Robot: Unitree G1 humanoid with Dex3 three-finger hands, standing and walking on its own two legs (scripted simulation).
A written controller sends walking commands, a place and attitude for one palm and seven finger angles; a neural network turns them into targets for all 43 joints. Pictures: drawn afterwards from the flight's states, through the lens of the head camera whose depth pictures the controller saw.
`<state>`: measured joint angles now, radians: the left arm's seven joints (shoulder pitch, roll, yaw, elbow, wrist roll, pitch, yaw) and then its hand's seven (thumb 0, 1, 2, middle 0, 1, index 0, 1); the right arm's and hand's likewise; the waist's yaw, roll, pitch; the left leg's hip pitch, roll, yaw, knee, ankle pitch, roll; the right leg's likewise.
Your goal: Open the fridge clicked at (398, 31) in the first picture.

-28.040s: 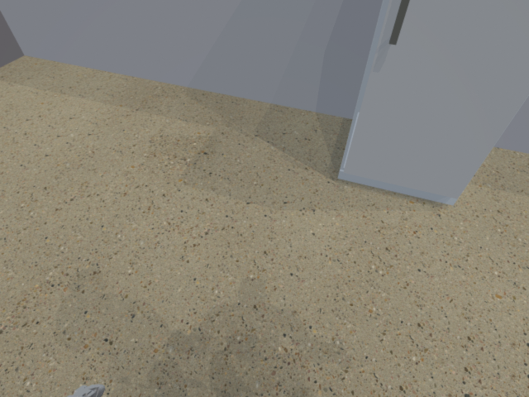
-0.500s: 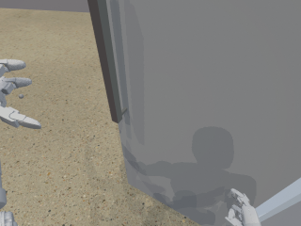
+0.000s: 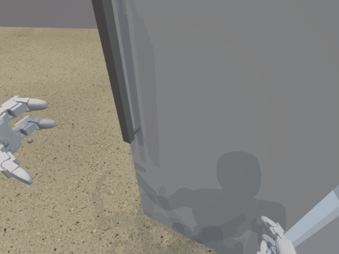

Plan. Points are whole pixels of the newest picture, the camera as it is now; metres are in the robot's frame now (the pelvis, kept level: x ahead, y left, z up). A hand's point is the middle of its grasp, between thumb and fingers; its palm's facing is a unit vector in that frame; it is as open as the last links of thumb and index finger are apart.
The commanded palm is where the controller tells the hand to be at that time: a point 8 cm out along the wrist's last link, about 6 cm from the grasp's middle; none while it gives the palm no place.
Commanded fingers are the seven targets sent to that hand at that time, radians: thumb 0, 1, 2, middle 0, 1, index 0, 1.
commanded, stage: draw the hand back to the body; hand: left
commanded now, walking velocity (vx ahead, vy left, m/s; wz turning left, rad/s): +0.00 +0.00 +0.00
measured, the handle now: (121, 70) +0.44 +0.17 +0.24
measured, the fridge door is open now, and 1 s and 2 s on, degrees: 66 66 66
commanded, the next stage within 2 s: step back with the hand held close in 1.10 s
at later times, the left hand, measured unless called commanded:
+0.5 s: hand (36, 152) +0.24 +0.28 +0.18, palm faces +0.51 -0.79 -0.34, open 11.0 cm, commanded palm +0.18 +0.31 +0.18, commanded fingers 0.00 0.54 0.73 -0.21 -0.51 -0.21 -0.51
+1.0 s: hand (46, 170) +0.21 +0.25 +0.17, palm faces +0.48 -0.79 -0.40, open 7.5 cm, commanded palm +0.16 +0.28 +0.18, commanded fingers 0.00 0.90 0.90 -0.20 -0.30 -0.20 -0.30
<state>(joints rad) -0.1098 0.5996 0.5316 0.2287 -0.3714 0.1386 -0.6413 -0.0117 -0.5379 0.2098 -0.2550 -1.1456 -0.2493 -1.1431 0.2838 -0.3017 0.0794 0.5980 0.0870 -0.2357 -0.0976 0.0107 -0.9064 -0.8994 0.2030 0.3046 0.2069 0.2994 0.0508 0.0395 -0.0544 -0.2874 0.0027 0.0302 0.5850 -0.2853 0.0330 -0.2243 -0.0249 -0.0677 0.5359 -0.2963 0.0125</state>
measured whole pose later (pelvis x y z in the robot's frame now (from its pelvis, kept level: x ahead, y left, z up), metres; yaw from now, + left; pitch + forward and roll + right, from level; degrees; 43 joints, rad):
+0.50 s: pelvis +0.01 +0.00 +0.01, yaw -1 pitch -3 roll +0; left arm 0.27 0.38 0.36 -0.24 -0.07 -0.07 0.13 0.00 0.19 0.56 -0.23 -0.72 -0.23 -0.72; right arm 0.23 -0.23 0.04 0.69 0.01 -0.18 -0.08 0.01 -0.91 -0.90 0.20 0.30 0.21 0.30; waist 0.08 0.04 -0.02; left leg -0.17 0.00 0.05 0.48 -0.26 0.03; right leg -0.12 -0.03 -0.05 0.46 -0.28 0.01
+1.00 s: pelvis +0.02 -0.02 +0.01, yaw +0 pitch -3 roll +0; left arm 0.44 0.37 0.33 -0.38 -0.06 -0.06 0.12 0.01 0.87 0.89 -0.21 -0.32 -0.21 -0.32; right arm 0.21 -0.23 0.03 0.66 0.00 -0.16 -0.09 0.01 -0.91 -0.90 0.20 0.30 0.21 0.30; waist 0.09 0.05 -0.02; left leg -0.15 0.02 0.03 0.48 -0.27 0.01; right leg -0.10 -0.01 -0.07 0.45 -0.29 -0.01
